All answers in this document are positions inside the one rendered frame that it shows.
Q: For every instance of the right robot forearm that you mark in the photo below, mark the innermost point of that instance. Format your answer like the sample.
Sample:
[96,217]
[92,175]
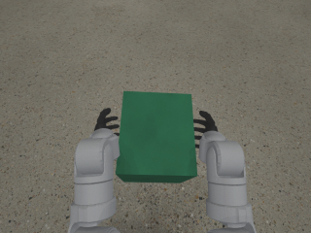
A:
[227,200]

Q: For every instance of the left robot hand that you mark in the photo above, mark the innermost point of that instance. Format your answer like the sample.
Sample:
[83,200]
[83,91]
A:
[102,120]

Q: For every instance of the carton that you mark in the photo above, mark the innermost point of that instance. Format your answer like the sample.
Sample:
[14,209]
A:
[156,141]

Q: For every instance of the left robot forearm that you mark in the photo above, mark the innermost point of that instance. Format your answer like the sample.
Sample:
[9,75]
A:
[94,199]

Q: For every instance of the right robot hand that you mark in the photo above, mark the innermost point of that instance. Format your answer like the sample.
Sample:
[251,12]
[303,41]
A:
[209,124]

